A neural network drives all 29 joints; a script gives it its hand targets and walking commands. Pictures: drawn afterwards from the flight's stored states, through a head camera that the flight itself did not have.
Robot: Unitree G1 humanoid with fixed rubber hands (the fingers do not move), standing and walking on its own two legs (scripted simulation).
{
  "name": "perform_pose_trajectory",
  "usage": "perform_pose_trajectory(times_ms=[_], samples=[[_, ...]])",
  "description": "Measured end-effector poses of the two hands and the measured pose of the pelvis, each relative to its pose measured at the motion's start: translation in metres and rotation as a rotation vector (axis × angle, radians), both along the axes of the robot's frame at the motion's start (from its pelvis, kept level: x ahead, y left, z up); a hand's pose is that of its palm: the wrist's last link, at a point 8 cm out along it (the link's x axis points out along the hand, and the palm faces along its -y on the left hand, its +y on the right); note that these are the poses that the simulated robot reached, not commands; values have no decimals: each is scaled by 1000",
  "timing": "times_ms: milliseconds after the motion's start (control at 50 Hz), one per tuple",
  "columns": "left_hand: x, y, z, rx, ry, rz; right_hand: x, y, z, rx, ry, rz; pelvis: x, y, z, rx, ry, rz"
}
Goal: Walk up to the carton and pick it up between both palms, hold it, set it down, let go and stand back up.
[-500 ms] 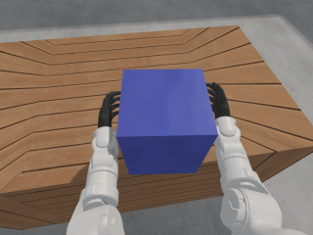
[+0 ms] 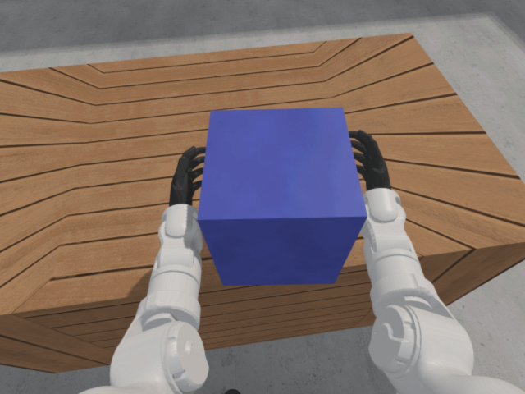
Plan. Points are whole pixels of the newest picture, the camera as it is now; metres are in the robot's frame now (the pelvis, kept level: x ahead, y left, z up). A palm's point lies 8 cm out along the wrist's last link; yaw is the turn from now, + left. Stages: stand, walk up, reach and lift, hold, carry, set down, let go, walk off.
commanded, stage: reach and lift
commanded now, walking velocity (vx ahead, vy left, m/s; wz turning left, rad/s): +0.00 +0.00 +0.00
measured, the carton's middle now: (277, 204) +0.41 +0.00 +0.00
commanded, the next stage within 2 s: none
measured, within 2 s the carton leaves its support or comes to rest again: leaves its support in 0.58 s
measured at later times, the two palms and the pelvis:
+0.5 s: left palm (183, 199) +0.38 +0.15 +0.05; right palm (376, 184) +0.40 -0.15 +0.07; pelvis -0.01 +0.00 +0.00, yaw -1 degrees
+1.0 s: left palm (171, 201) +0.36 +0.16 +0.08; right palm (381, 187) +0.37 -0.14 +0.11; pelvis -0.02 +0.01 +0.00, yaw +0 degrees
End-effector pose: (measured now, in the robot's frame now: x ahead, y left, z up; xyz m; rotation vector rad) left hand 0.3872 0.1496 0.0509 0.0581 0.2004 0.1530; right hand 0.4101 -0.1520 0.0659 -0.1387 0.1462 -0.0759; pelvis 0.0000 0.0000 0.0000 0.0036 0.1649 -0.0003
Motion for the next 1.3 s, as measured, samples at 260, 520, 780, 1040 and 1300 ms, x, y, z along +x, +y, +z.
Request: perform_pose_trajectory(times_ms=[260,520,780,1040,1300], samples=[[0,-1,0,4,-3,-12,-4,-1,1,-15,-5,-10,-3,2,0,-2,21,-7],[-5,0,1,-26,-34,-11,-11,0,6,-29,-33,-17,-8,4,-1,-5,41,-13],[-18,6,2,-41,-46,-4,-22,7,17,-44,-47,-10,-17,8,-1,-8,45,-14],[-30,5,47,-62,-81,-36,-47,7,50,23,-75,-55,-23,10,-1,-9,-67,9],[-34,16,95,-37,-15,-49,-52,16,96,33,-40,-58,-34,13,-3,-12,-236,4]])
